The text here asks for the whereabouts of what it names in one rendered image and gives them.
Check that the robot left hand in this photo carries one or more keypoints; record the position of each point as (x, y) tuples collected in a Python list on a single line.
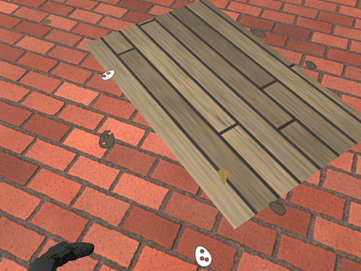
[(60, 254)]

